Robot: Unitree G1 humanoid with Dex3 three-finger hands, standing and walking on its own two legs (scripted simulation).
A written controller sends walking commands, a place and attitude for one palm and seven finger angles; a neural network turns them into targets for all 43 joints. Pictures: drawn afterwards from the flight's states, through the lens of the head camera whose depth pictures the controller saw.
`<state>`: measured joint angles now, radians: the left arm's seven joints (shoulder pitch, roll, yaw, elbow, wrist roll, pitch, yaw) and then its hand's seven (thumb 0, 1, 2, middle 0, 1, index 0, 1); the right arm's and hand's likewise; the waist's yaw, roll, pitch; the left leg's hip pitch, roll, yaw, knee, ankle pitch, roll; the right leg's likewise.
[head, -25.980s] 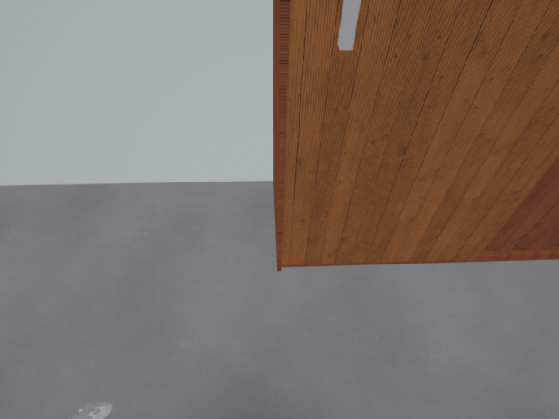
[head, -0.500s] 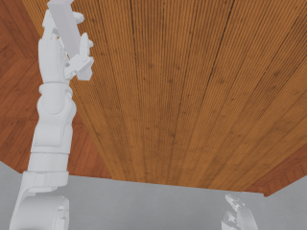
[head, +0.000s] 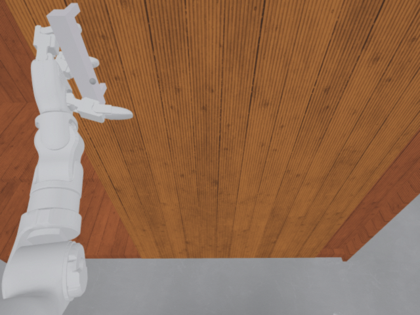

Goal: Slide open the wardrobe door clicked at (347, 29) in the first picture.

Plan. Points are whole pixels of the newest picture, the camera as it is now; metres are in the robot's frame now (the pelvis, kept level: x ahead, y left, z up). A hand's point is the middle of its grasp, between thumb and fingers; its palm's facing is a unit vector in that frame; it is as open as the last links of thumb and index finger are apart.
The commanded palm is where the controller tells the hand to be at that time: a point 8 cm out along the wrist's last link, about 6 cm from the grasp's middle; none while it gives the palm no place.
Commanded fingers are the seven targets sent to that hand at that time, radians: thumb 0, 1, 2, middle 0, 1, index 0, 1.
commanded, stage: loosen the grip on the handle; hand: left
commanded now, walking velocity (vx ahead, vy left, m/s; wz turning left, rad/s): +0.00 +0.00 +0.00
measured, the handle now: (85, 59) +0.47 +0.22 +0.27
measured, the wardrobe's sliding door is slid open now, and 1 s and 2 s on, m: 0.64 0.64 0.64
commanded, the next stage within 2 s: slip the hand off the handle in 0.12 s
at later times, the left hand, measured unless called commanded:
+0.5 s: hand (76, 78) +0.43 +0.22 +0.26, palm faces +0.22 -0.97 -0.08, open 14.7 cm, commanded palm +0.40 +0.29 +0.24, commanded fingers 0.00 -0.55 0.20 -0.25 -1.15 -0.25 -1.15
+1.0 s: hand (40, 89) +0.40 +0.27 +0.25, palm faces +0.24 -0.97 -0.09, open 14.7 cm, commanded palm +0.35 +0.32 +0.24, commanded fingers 0.00 -0.55 0.20 -0.25 -1.15 -0.25 -1.15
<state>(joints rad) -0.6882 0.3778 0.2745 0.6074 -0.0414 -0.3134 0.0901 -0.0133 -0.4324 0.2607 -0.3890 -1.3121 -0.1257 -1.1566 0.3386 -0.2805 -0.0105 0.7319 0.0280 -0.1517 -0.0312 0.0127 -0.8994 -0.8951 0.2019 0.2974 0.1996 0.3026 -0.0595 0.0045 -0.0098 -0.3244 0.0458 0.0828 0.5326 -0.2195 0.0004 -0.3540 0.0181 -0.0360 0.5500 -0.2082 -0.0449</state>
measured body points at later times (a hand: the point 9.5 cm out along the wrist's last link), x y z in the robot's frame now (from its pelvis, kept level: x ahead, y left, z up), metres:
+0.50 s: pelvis +0.04 +0.02 +0.01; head +0.04 +0.01 +0.46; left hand +0.41 +0.27 +0.26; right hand +0.21 -0.21 -0.08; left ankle +0.04 +0.13 -0.73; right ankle +0.05 -0.09 -0.73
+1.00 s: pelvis +0.04 +0.03 +0.00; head +0.04 +0.02 +0.45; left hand +0.38 +0.32 +0.26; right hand +0.16 -0.23 -0.10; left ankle +0.04 +0.13 -0.73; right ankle +0.05 -0.09 -0.73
